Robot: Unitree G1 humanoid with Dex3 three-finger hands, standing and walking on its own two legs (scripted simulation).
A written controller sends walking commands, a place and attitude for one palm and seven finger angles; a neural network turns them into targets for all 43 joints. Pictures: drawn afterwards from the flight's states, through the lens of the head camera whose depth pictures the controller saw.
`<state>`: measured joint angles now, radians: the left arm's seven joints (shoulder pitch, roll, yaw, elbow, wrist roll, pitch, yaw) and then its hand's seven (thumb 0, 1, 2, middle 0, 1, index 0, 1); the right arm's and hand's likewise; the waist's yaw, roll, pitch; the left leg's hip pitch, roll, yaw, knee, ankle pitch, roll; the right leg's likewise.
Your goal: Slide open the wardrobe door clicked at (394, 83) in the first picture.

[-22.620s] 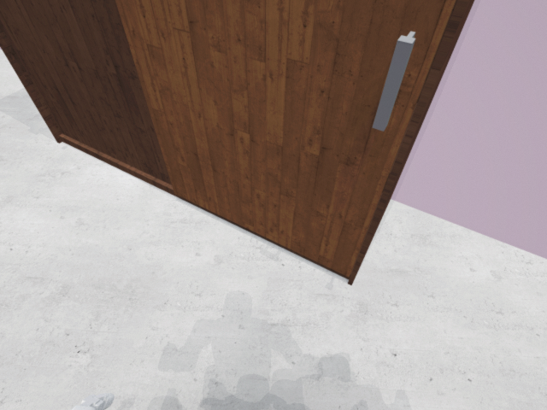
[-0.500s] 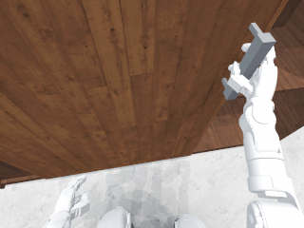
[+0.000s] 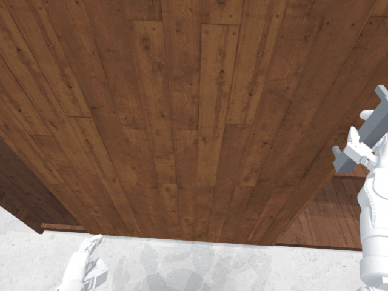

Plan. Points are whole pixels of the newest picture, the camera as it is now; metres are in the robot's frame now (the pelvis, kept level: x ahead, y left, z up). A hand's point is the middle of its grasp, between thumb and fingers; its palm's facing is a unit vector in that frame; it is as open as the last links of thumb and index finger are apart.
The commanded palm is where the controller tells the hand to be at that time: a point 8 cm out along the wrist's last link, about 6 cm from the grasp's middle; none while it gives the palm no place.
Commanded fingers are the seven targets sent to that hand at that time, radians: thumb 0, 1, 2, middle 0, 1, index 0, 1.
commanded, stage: stop walking and hold the door there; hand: right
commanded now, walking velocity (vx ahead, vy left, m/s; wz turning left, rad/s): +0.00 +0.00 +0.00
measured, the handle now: (359, 132) +0.42 -0.31 +0.13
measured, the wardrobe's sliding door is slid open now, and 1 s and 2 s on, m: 0.62 0.62 0.62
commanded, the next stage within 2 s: none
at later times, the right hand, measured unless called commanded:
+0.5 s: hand (354, 145) +0.38 -0.29 +0.13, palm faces +0.45 +0.87 -0.19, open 6.4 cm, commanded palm +0.33 -0.30 +0.12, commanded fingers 0.00 -0.90 -0.90 0.45 1.40 0.45 1.40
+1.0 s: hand (354, 146) +0.37 -0.28 +0.13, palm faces +0.35 +0.92 -0.15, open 6.4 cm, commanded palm +0.34 -0.30 +0.12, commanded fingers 0.00 -0.90 -0.90 0.45 1.40 0.45 1.40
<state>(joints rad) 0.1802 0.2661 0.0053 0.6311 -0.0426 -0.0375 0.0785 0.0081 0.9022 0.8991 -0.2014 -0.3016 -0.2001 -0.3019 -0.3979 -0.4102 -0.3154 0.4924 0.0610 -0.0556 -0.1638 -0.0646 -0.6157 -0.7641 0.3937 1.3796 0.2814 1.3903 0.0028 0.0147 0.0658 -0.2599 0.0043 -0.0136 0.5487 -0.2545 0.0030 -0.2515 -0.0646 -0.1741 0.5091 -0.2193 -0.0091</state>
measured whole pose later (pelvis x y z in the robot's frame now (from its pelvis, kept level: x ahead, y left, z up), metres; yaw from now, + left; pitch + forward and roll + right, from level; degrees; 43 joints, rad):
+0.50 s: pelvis +0.01 -0.01 +0.01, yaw +1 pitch -1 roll +0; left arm 0.23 0.25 0.00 0.70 -0.03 -0.05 0.10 0.01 0.90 0.90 -0.20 -0.30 -0.20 -0.30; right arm -0.34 -0.39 -0.29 0.54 0.06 -0.11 -0.16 -0.06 -0.64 -0.73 0.39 1.38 0.29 1.38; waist 0.00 0.00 -0.02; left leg -0.23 0.00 -0.04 0.45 -0.21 -0.01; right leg -0.23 -0.07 -0.20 0.45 -0.21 -0.02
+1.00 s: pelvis -0.04 -0.07 -0.01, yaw +1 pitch -2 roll +0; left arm 0.14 0.24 0.00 0.65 -0.03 -0.01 0.09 0.01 0.90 0.90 -0.20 -0.30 -0.20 -0.30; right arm -0.52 -0.32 -0.20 0.52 0.08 -0.09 -0.18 -0.03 -0.68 -0.74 0.41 1.39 0.25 1.37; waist -0.01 -0.02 0.11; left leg -0.39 0.08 0.05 0.87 -0.47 -0.02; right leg -0.32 0.00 -0.23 0.53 -0.19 -0.12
